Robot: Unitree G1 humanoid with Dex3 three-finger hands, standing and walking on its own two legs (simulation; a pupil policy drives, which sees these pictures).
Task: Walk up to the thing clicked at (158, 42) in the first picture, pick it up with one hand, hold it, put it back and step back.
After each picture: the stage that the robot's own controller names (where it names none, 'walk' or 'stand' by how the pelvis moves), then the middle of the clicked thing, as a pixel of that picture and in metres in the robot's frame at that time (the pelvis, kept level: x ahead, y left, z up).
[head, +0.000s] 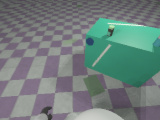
stand; out of the picture +0.87 -0.67 +0.05
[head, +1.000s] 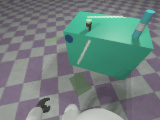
sink last; (141, 25) +0.88 -0.41 +0.08
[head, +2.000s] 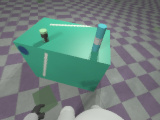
sink last; (98, 39) +0.66 -0.02 +0.08
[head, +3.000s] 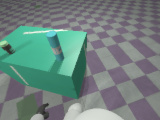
stand; (56, 47) +0.48 +0.31 +0.08
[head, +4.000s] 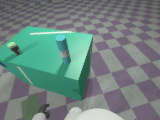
stand; (64, 51) +0.48 +0.24 +0.06
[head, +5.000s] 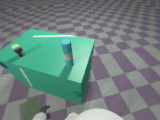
stand; (68, 54) +0.48 +0.21 +0.05
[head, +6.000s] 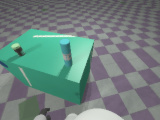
stand; (66, 54) +0.48 +0.23 +0.05
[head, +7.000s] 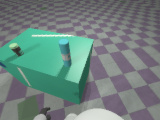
stand; (66, 54) +0.47 +0.23 +0.05
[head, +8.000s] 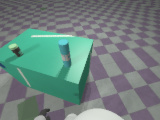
stand; (65, 54) +0.47 +0.23 +0.05
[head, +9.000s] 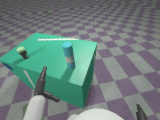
rise first; (69, 57) +0.46 +0.22 +0.05
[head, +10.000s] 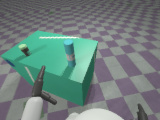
go down; (70, 54) +0.48 +0.23 +0.05
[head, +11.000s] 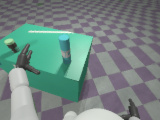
go down; (65, 51) +0.49 +0.21 +0.06
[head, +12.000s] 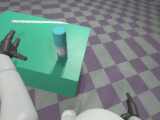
go down; (61, 46) +0.46 +0.21 +0.10
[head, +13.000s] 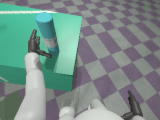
close in; (50, 38) +0.48 +0.23 +0.13
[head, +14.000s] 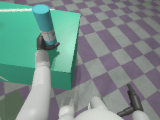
close; (48, 31) +0.52 +0.23 +0.14
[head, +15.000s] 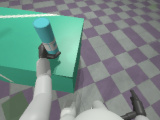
lift; (49, 42) +0.46 +0.23 +0.13
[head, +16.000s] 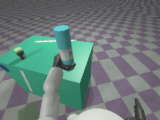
lift; (65, 51) +0.33 +0.16 +0.25
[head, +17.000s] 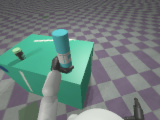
hold; (64, 54) +0.33 +0.17 +0.22
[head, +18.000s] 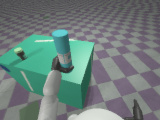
hold; (64, 54) +0.33 +0.17 +0.22
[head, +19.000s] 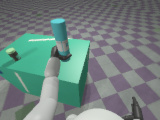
crouch; (62, 43) +0.41 +0.19 +0.23
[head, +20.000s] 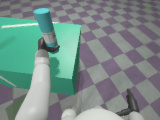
lower; (49, 34) +0.51 +0.23 +0.16
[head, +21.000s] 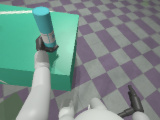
lower; (47, 34) +0.51 +0.22 +0.13
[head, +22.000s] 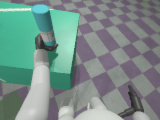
lower; (47, 32) +0.51 +0.23 +0.14
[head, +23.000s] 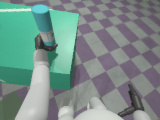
lower; (47, 32) +0.51 +0.23 +0.14
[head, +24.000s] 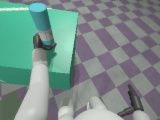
lower; (45, 31) +0.52 +0.23 +0.14
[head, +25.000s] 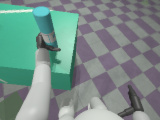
open; (48, 33) +0.51 +0.22 +0.13
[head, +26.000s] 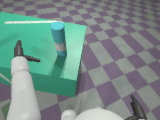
sink last; (60, 43) +0.48 +0.20 +0.11
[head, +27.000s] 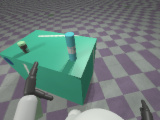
stand; (71, 47) +0.54 +0.22 +0.10
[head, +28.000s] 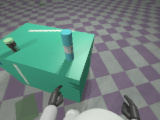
stand; (68, 46) +0.50 +0.21 +0.10
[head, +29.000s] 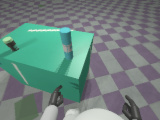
stand; (67, 45) +0.51 +0.22 +0.11
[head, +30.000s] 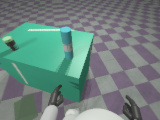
stand; (67, 45) +0.51 +0.22 +0.11
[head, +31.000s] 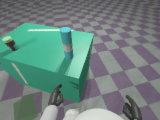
stand; (67, 45) +0.51 +0.22 +0.11
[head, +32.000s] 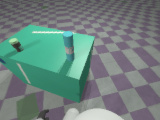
stand; (69, 47) +0.51 +0.21 +0.08
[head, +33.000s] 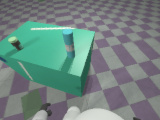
walk; (69, 45) +0.53 +0.21 +0.06
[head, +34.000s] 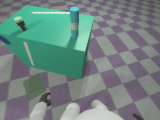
walk; (74, 24) +0.74 +0.20 +0.07
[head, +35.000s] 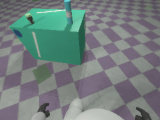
walk; (68, 13) +1.05 +0.36 +0.08
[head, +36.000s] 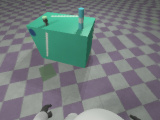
stand; (81, 19) +1.12 +0.22 +0.05
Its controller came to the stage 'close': yes
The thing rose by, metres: 0.21
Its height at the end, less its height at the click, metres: +0.00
